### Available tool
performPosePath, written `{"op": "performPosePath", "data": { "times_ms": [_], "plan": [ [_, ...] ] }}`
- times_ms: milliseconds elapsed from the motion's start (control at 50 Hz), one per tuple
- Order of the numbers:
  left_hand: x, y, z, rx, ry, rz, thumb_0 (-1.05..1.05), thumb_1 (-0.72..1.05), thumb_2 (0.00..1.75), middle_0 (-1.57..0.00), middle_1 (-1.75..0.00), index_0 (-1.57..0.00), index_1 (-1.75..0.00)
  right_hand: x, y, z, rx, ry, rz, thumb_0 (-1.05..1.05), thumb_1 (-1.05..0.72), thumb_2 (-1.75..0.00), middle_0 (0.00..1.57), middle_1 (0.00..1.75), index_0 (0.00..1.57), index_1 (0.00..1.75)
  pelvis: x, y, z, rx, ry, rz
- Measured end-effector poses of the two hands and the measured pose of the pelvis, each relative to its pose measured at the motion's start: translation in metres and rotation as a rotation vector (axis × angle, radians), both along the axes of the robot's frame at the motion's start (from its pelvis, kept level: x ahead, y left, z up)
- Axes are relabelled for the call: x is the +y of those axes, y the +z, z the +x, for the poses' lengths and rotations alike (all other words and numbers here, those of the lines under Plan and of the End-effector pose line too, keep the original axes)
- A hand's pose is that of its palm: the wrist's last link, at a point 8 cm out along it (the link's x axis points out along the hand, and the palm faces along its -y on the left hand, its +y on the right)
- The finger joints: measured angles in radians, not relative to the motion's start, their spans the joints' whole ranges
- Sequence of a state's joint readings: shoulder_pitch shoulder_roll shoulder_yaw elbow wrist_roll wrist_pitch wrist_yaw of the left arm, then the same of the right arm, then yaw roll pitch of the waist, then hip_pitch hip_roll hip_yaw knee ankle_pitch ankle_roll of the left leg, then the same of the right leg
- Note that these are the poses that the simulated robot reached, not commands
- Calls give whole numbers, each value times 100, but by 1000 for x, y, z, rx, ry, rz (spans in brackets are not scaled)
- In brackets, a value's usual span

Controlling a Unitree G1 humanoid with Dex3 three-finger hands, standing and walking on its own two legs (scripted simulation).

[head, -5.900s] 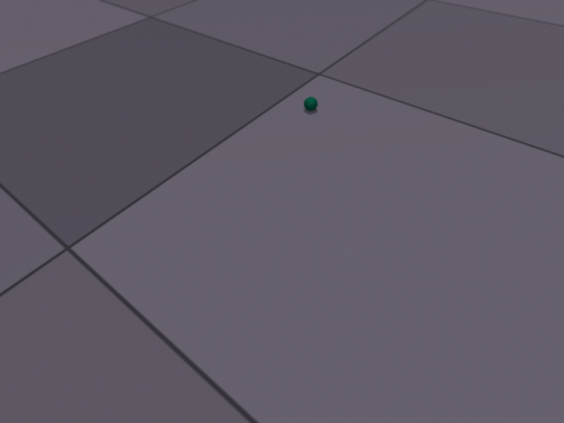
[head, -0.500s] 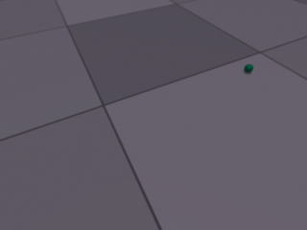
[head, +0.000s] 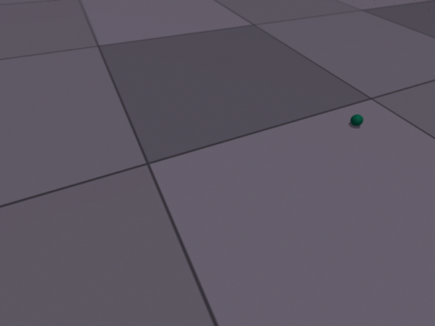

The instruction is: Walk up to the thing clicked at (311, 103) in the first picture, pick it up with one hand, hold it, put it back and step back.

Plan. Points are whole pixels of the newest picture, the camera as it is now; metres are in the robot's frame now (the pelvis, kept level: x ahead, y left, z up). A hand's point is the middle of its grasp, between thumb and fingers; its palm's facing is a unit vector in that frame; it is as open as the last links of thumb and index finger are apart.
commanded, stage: walk up
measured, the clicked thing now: (356, 120) +1.75 -1.08 -0.72
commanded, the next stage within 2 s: none
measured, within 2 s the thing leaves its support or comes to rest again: neither
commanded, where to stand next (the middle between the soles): +1.40 -0.08 m, yaw -1 degrees
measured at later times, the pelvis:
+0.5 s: pelvis +0.24 -0.06 +0.01, yaw -2 degrees
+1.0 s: pelvis +0.53 -0.03 +0.01, yaw -2 degrees
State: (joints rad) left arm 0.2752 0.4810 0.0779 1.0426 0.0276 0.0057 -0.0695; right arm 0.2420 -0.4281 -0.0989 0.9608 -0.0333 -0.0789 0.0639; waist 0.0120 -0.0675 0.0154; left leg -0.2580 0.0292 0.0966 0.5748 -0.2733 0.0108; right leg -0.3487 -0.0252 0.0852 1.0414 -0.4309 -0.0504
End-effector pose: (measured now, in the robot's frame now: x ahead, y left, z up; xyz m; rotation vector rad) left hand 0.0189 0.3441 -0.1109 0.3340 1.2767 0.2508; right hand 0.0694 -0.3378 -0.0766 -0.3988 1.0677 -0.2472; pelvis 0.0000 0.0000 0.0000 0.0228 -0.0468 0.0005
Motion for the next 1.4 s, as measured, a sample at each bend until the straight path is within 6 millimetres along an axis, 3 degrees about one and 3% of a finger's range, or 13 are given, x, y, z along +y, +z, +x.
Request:
{"op": "performPosePath", "data": {
  "times_ms": [160, 300, 360, 400, 520, 700, 820, 940, 1040, 1140, 1220, 1300, 1400],
  "plan": [
    [-17, 20, 112, -91, -105, -49, 1, 90, 90, -20, -30, -20, -30, 9, -3, 16, 78, -51, 53, 1, -90, -90, 20, 30, 20, 30, -3, 14, 63, -3, -24, 7],
    [-48, 28, 229, -146, -168, -13, 1, 90, 90, -20, -30, -20, -30, -13, -35, 65, 139, -91, 103, 1, -90, -90, 20, 30, 20, 30, -28, 0, 142, 9, -36, 23],
    [-67, 28, 281, -213, -172, 12, 1, 90, 90, -20, -30, -20, -30, -29, -54, 99, 170, -91, 110, 1, -90, -90, 20, 30, 20, 30, -45, -11, 177, 3, -31, -11],
    [-80, 33, 303, -260, -167, 11, 1, 90, 90, -20, -30, -20, -30, -33, -56, 127, 178, -78, 119, 1, -90, -90, 20, 30, 20, 30, -52, -9, 195, -1, -29, -5],
    [-96, 47, 331, -232, -129, 0, 1, 90, 90, -21, -30, -20, -30, -40, -36, 231, 90, -9, 138, 1, -90, -90, 20, 30, 20, 30, -59, 10, 255, 3, -27, -14],
    [-70, 27, 371, -97, -63, -5, 1, 90, 90, -21, -30, -21, -30, -36, -14, 374, 52, 66, 92, 1, -90, -90, 20, 30, 20, 30, -51, 8, 358, 21, -19, -51],
    [-41, -8, 432, -21, -28, -1, 1, 90, 90, -21, -30, -20, -30, -17, -14, 469, -22, 86, 35, 1, -90, -90, 20, 30, 20, 30, -30, -12, 436, 14, -23, -26],
    [-50, 1, 525, -67, -97, -38, 1, 90, 90, -20, -30, -20, -30, -5, 2, 507, -38, 29, 51, 1, -90, -90, 20, 30, 20, 30, -29, 5, 496, 10, -34, -13],
    [-63, 14, 601, -110, -152, -52, 1, 90, 90, -20, -30, -20, -30, -13, 2, 525, 9, 1, 63, 1, -90, -90, 20, 30, 20, 30, -37, 11, 545, 8, -42, -3],
    [-83, 23, 678, -150, -185, -33, 1, 90, 90, -20, -30, -20, -30, -37, -16, 549, 68, -39, 85, 1, -90, -90, 20, 30, 20, 30, -55, 6, 598, 7, -42, 11],
    [-102, 23, 736, -202, -183, 12, 1, 90, 90, -21, -30, -20, -30, -64, -43, 583, 109, -56, 94, 1, -90, -90, 20, 30, 20, 30, -78, -11, 646, 5, -36, 1],
    [-121, 33, 767, -253, -153, 24, 1, 90, 90, -21, -30, -20, -30, -75, -51, 633, 134, -33, 107, 1, -90, -90, 20, 30, 20, 30, -91, -8, 679, -4, -20, -2],
    [-129, 46, 776, -205, -115, 29, 1, 90, 90, -21, -30, -20, -30, -77, -38, 705, 80, 22, 132, 1, -90, -90, 20, 30, 20, 30, -98, 8, 719, 4, -15, -7]
  ]
}}
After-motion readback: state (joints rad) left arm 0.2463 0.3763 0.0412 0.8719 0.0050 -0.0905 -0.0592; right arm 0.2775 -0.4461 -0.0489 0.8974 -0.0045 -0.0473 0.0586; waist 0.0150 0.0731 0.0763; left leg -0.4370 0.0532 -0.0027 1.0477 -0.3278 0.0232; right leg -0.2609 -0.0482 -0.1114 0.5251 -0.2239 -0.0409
